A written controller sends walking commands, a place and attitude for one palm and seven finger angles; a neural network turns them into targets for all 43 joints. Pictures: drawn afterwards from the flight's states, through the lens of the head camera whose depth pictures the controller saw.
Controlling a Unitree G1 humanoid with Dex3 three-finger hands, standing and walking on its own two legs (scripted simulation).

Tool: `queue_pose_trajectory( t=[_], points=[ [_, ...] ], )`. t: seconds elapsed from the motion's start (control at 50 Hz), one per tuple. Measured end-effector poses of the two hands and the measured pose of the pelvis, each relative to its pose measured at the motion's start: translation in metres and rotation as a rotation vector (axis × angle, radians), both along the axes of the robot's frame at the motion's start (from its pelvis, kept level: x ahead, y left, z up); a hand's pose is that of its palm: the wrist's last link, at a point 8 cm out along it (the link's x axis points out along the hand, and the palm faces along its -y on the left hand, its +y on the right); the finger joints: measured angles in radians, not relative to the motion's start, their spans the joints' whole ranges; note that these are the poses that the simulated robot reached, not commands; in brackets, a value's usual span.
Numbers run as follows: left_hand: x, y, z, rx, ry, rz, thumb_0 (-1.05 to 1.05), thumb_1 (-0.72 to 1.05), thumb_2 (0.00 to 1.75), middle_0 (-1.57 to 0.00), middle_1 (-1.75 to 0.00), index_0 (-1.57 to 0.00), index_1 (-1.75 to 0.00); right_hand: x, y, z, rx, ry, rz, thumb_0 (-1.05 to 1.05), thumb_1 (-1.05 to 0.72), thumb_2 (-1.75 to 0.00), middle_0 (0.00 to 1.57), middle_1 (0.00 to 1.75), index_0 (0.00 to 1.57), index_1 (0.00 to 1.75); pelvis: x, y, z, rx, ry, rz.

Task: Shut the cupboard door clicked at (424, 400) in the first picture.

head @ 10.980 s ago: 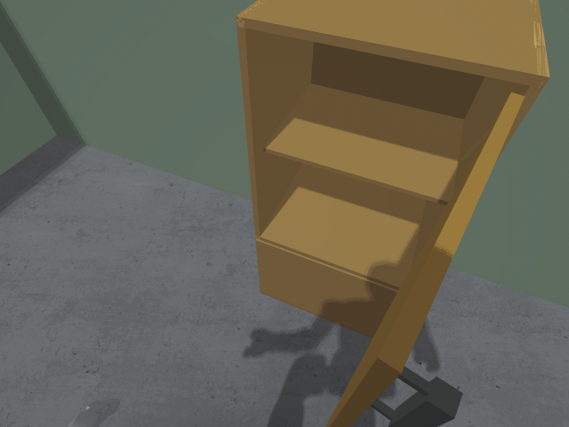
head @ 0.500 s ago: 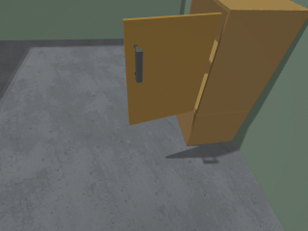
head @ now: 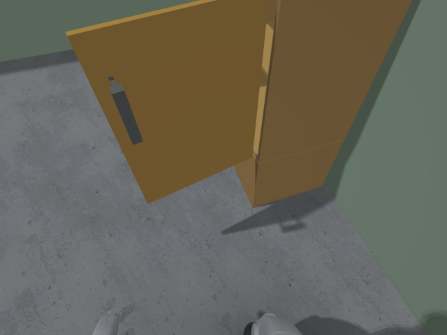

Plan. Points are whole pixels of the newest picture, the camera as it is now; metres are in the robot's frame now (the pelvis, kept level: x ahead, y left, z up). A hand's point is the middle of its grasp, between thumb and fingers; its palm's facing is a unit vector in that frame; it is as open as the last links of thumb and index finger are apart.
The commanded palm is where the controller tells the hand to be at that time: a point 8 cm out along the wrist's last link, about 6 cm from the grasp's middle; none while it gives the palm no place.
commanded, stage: take the last steps up to it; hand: left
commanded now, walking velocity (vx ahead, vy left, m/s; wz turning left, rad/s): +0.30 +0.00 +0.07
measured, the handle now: (124, 111) +0.55 +0.23 +0.07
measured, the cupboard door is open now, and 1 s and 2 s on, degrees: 100 100 100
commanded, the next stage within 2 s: come to a stop and stand still in 0.60 s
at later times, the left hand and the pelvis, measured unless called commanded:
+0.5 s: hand out of the picture +0.07 +0.18 -0.16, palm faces +0.18 -0.98 -0.12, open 7.4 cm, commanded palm none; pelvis +0.15 +0.03 +0.02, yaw +2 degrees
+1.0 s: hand (152, 248) +0.32 +0.18 -0.14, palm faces +0.03 -0.97 -0.24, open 7.4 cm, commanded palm none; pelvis +0.24 +0.00 +0.02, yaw +2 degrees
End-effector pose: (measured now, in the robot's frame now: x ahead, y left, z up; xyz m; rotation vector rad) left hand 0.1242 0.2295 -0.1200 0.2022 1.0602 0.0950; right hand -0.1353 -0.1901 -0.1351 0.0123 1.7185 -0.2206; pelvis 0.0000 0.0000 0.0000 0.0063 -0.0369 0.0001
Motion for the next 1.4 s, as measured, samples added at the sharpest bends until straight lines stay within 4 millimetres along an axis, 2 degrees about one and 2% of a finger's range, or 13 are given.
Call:
queue_pose_trajectory(
  t=[0.1,0.24,0.38,0.48,0.54,0.58,0.78,0.88,0.98,1.08,1.2,1.28,1.4],
  points=[
    [-0.006,-0.015,0.006,-0.012,0.073,0.060,0.00,0.91,0.90,-0.20,-0.30,-0.20,-0.30,0.104,-0.034,0.002,-0.045,-0.193,0.068,0.00,-0.91,-0.90,0.20,0.30,0.19,0.29,0.028,-0.010,0.015,-0.009,-0.001,0.016],
    [-0.022,-0.005,0.011,0.002,0.160,0.141,-0.01,0.94,0.90,-0.20,-0.30,-0.20,-0.30,0.241,-0.052,0.020,-0.082,-0.431,0.166,0.00,-0.91,-0.90,0.20,0.30,0.19,0.29,0.070,-0.013,0.027,-0.019,0.021,0.028],
    [-0.052,-0.008,0.002,-0.066,0.305,0.226,0.00,0.92,0.90,-0.20,-0.30,-0.20,-0.30,0.340,-0.030,0.034,-0.077,-0.538,0.263,0.00,-0.91,-0.90,0.20,0.30,0.19,0.29,0.113,0.003,0.029,-0.031,0.032,0.037],
    [-0.065,-0.004,-0.011,-0.120,0.427,0.280,0.00,0.91,0.90,-0.20,-0.30,-0.20,-0.30,0.390,0.002,0.032,-0.077,-0.583,0.309,0.00,-0.91,-0.90,0.20,0.30,0.19,0.29,0.146,0.026,0.021,-0.028,0.025,0.043],
    [-0.054,0.002,-0.010,-0.125,0.473,0.257,0.01,0.91,0.90,-0.20,-0.30,-0.20,-0.30,0.396,0.017,0.031,-0.073,-0.586,0.286,0.00,-0.91,-0.90,0.20,0.30,0.19,0.29,0.161,0.035,0.022,-0.020,0.010,0.028],
    [-0.036,0.009,-0.007,-0.117,0.470,0.231,0.01,0.91,0.90,-0.20,-0.30,-0.20,-0.30,0.399,0.013,0.035,-0.110,-0.598,0.230,-0.03,-0.94,-0.90,0.20,0.30,0.20,0.30,0.169,0.039,0.025,-0.020,0.007,0.021],
    [0.100,0.028,0.004,-0.030,0.272,0.167,0.01,0.92,0.90,-0.19,-0.30,-0.20,-0.30,0.358,-0.008,0.024,-0.100,-0.347,0.186,-0.02,-0.94,-0.90,0.20,0.30,0.20,0.29,0.215,0.028,0.029,0.005,0.018,0.028],
    [0.155,0.017,0.003,0.032,0.199,0.122,0.01,0.92,0.90,-0.19,-0.30,-0.20,-0.30,0.344,-0.014,0.001,-0.040,-0.237,0.129,-0.01,-0.92,-0.90,0.20,0.30,0.20,0.29,0.239,0.006,0.017,0.027,0.009,0.018],
    [0.183,-0.003,0.010,0.035,0.172,0.089,0.01,0.91,0.90,-0.19,-0.30,-0.20,-0.30,0.350,-0.021,-0.007,-0.018,-0.207,0.100,0.00,-0.91,-0.90,0.20,0.30,0.19,0.29,0.242,-0.002,0.017,0.012,0.018,0.038],
    [0.188,-0.007,0.011,0.020,0.133,0.101,0.00,0.91,0.90,-0.20,-0.30,-0.20,-0.30,0.366,-0.027,-0.002,-0.037,-0.241,0.138,0.00,-0.91,-0.90,0.20,0.30,0.19,0.29,0.225,0.001,0.020,0.026,0.024,0.038],
    [0.167,0.014,0.001,0.002,0.116,0.105,0.00,0.90,0.90,-0.20,-0.30,-0.20,-0.30,0.381,-0.026,0.008,-0.097,-0.364,0.178,0.00,-0.91,-0.90,0.20,0.30,0.19,0.29,0.200,0.018,0.016,0.014,0.028,0.033],
    [0.143,0.035,-0.011,-0.023,0.137,0.123,0.00,0.90,0.90,-0.20,-0.30,-0.20,-0.30,0.369,-0.014,0.016,-0.140,-0.421,0.183,0.00,-0.91,-0.90,0.20,0.30,0.19,0.29,0.188,0.034,0.011,0.005,0.014,0.021],
    [0.097,0.052,0.001,-0.041,0.217,0.170,0.01,0.91,0.90,-0.20,-0.30,-0.20,-0.30,0.339,0.012,0.032,-0.115,-0.365,0.195,0.00,-0.91,-0.90,0.20,0.30,0.19,0.29,0.189,0.044,0.030,-0.024,0.031,0.037]
  ],
)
